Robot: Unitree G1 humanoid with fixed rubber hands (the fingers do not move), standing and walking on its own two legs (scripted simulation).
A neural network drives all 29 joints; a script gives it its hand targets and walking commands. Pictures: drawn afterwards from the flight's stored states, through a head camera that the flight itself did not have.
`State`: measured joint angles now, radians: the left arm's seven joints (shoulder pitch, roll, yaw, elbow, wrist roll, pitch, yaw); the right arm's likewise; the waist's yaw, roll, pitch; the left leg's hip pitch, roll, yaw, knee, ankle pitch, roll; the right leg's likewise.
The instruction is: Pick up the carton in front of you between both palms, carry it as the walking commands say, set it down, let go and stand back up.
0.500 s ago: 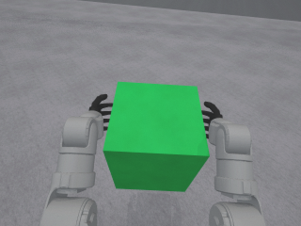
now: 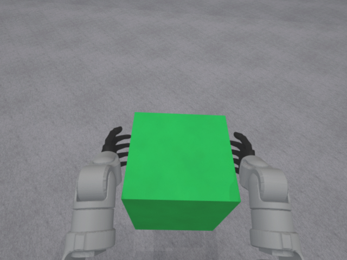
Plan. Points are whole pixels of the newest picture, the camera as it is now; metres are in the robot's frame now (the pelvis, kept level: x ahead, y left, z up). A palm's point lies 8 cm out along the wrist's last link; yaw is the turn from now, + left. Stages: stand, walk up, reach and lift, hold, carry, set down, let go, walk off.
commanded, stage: carry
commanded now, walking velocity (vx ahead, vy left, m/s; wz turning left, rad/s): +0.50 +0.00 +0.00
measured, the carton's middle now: (177, 176) +0.34 +0.00 -0.01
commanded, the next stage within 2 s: none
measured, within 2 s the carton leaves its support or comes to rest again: neither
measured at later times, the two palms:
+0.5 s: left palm (114, 67) +0.64 +0.19 +0.11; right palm (213, 77) +0.61 -0.11 +0.10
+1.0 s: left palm (133, 26) +0.94 +0.17 +0.10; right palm (207, 31) +0.94 -0.12 +0.08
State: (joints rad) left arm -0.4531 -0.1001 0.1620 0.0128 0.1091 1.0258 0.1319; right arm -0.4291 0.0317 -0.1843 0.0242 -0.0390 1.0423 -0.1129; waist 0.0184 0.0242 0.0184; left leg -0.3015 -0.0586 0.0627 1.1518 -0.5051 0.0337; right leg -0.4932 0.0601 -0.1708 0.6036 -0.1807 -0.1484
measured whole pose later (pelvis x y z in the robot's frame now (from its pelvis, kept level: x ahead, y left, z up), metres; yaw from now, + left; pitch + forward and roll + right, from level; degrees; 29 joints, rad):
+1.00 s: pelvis +0.68 +0.03 +0.00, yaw +0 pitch +1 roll -2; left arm -0.17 -0.14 0.08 -0.28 0.12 1.18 0.08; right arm -0.15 0.12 -0.12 -0.30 -0.12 1.21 -0.08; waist 0.01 0.05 -0.10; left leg 0.03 0.09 0.14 0.70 -0.47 -0.01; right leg -0.47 -0.02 -0.26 0.51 -0.07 -0.10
